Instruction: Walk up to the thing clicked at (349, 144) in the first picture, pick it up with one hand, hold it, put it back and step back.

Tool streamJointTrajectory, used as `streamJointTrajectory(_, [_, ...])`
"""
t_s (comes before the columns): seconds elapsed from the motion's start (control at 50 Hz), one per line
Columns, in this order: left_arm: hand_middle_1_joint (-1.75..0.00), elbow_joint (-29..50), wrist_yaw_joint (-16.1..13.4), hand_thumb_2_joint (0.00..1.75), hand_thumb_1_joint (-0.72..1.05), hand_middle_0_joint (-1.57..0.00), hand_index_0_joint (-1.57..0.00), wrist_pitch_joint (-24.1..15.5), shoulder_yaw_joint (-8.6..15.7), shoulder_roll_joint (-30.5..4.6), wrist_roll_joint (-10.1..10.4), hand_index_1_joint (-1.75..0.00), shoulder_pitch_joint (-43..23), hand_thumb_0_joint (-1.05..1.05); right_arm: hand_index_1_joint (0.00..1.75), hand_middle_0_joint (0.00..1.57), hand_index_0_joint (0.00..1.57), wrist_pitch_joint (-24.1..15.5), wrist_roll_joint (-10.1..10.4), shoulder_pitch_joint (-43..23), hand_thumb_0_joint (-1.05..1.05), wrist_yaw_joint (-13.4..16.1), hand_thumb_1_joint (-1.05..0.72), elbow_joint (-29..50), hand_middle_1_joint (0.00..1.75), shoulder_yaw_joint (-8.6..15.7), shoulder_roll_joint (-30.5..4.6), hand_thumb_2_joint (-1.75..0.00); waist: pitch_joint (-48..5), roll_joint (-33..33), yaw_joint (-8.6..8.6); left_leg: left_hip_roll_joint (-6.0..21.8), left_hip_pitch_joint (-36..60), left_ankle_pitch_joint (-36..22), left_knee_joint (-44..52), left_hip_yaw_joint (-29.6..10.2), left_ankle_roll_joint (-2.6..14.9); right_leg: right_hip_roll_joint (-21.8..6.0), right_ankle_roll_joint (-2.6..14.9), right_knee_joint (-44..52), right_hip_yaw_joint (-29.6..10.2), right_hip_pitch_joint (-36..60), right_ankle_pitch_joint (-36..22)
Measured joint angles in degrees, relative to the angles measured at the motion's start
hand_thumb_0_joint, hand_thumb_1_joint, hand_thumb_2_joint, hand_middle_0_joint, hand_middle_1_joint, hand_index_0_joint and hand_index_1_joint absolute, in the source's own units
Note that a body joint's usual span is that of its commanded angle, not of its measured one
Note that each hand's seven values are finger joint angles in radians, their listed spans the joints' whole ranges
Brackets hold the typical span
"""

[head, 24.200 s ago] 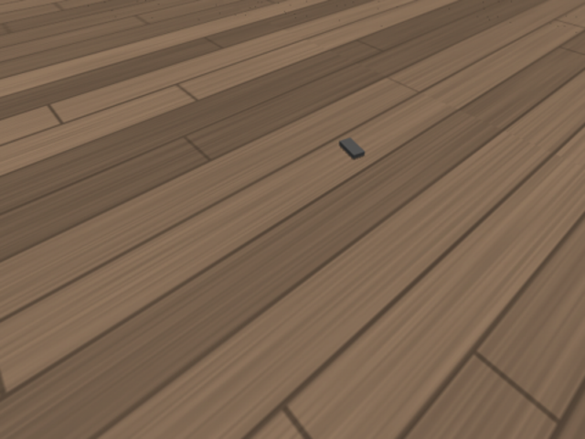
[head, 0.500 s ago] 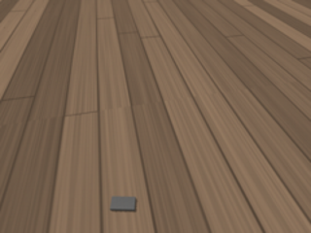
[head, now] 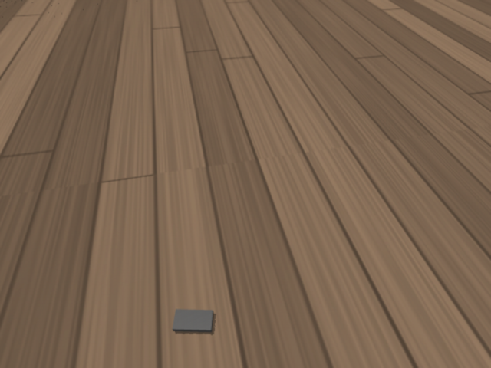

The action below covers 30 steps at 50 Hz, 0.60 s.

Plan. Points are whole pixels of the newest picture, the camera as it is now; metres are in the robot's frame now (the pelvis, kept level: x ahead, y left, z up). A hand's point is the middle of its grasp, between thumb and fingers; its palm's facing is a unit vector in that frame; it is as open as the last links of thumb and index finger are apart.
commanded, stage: stand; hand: left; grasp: from above
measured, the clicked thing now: (193, 320) +0.44 +0.21 -0.77
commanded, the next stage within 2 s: rise first in 0.20 s
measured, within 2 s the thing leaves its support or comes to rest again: neither
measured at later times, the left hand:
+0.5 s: hand out of the picture +0.14 +0.25 -0.17, palm faces +0.01 -0.94 -0.33, open 8.3 cm
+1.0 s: hand out of the picture +0.12 +0.26 -0.22, palm faces -0.14 -0.89 -0.44, open 14.1 cm
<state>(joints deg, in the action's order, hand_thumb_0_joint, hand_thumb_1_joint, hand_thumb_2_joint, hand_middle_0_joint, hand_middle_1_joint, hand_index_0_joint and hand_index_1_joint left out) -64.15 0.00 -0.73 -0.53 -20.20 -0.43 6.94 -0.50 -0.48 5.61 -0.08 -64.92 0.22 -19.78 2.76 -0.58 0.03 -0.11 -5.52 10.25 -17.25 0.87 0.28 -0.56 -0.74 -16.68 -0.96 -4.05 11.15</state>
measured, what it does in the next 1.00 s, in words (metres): lowers itself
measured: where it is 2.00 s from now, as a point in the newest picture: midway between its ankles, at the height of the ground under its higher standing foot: outside the picture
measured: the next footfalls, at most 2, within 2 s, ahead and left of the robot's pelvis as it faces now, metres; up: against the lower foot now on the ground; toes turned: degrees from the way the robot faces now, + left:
none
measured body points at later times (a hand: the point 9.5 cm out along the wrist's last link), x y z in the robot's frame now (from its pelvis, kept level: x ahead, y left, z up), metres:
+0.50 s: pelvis -0.02 +0.00 -0.02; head +0.04 +0.01 +0.43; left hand +0.13 +0.30 -0.15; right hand +0.09 -0.27 -0.14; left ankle -0.01 +0.11 -0.75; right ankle -0.02 -0.13 -0.75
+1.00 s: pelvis -0.01 +0.00 -0.09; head +0.08 +0.02 +0.35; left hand +0.13 +0.30 -0.19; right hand +0.15 -0.25 -0.18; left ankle -0.01 +0.11 -0.75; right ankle -0.02 -0.13 -0.75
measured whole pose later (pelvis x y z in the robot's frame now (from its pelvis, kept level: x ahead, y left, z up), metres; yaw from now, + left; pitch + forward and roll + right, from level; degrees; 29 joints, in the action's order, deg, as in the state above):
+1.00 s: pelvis -0.01 +0.00 -0.09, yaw +1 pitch +17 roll -2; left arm -28.5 0.8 11.3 6.9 -18.6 -12.5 13.6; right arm -6.3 0.7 12.2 1.6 -32.9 1.9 -13.7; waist -6.3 0.3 -1.3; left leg 0.6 -49.6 29.4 -62.1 -1.1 0.5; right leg 0.3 -0.7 -60.0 0.8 -46.6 30.2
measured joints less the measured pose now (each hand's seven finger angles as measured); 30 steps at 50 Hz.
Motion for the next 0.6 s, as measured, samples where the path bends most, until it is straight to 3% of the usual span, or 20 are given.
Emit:
streamJointTrajectory(0.32, [-0.30, 0.1, 0.0, 0.90, 0.90, -0.21, -0.21, 0.0, -0.1, 0.0, -0.1, -0.30, 0.1, 0.01, 0.30, 0.20, 0.20, 0.0, 0.0, 0.4, 0.01, 0.0, -0.90, 0.0, 0.30, 0.0, 0.0, -0.90, 0.0, 0.2, 0.01, -0.2, 0.0, 0.0, 0.0, 0.0, 0.16, -0.2, -0.14, -0.1, 0.0, 0.0, 0.1])
streamJointTrajectory(0.38, [-0.33, 3.3, -0.8, 0.90, 0.87, -0.22, -0.21, -0.8, 1.6, 1.0, 1.0, -0.33, -1.5, 0.01, 0.30, 0.20, 0.20, -1.1, 2.3, 3.6, 0.01, 1.4, -0.91, 7.7, 0.30, -0.2, 0.5, -0.90, -0.3, 0.4, -0.17, -0.3, -5.0, 1.3, -4.3, -0.8, 0.28, -0.3, -0.07, -4.1, 0.8, -4.5, 1.5])
streamJointTrajectory(0.42, [-0.39, 2.4, -0.4, 0.91, 0.82, -0.22, -0.20, -1.2, 3.6, 1.4, 0.1, -0.39, -5.2, 0.01, 0.30, 0.20, 0.20, -1.7, 2.8, 4.6, 0.01, 1.8, -0.90, 11.6, 0.30, -0.1, 1.4, -0.90, -0.2, 0.4, -0.28, -0.3, -9.1, 2.3, -7.7, -1.2, 0.26, -0.2, 0.04, -7.4, 1.2, -8.4, 2.6])
streamJointTrajectory(0.5, [-0.57, 2.9, 1.4, 0.92, 0.63, -0.19, -0.18, -0.4, 7.4, 0.6, -4.2, -0.57, -10.0, 0.01, 0.30, 0.20, 0.20, -2.1, 1.9, 6.0, 0.01, 1.5, -0.90, 17.4, 0.30, 0.9, 4.1, -0.90, -1.7, -0.3, -0.69, 0.2, -17.5, 5.0, -15.2, -1.1, 0.04, 0.2, 0.23, -14.8, 1.0, -16.9, 5.2])
streamJointTrajectory(0.6, [-0.78, 9.9, 1.4, 0.94, 0.32, -0.15, -0.15, 3.4, 8.2, 1.0, -7.1, -0.78, -7.5, 0.01, 0.30, 0.20, 0.20, -1.5, 2.2, 8.4, 0.01, 1.0, -0.90, 22.4, 0.30, 1.1, 5.8, -0.90, -3.6, 0.0, -1.61, 0.4, -21.7, 7.5, -20.1, -0.9, 0.09, 0.4, 0.23, -19.4, 0.8, -21.0, 7.4])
